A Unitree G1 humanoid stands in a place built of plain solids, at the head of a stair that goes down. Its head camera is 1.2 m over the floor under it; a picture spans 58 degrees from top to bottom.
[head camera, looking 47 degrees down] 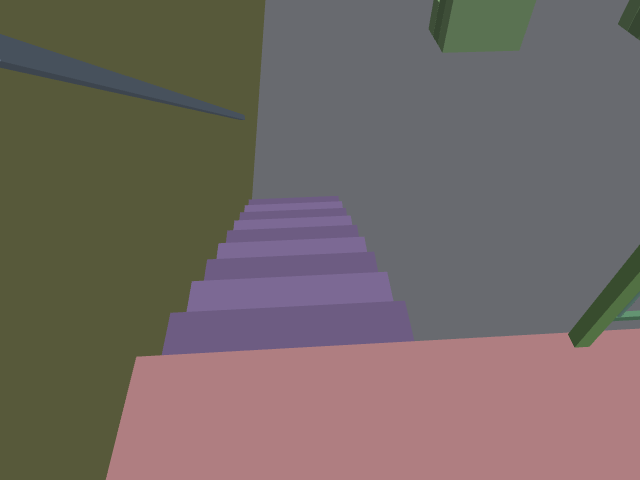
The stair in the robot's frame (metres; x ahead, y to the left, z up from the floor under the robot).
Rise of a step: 0.19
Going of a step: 0.30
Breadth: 0.91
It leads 4 degrees to the left of straight ahead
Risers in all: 10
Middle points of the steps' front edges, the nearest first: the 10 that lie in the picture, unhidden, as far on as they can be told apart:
0.66 0.10 0.00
0.96 0.12 -0.20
1.26 0.14 -0.39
1.55 0.16 -0.59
1.85 0.17 -0.78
2.14 0.19 -0.97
2.44 0.21 -1.16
2.73 0.23 -1.35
3.03 0.25 -1.54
3.32 0.27 -1.73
